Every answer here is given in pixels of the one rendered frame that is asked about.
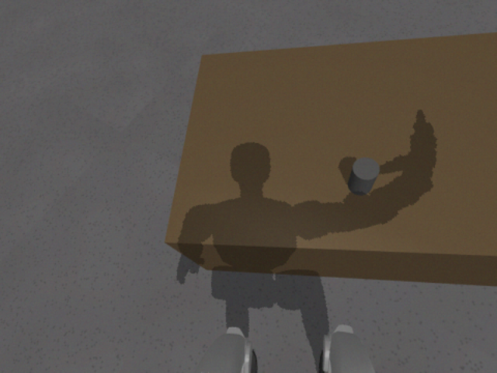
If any can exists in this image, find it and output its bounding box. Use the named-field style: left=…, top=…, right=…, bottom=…
left=348, top=158, right=380, bottom=196

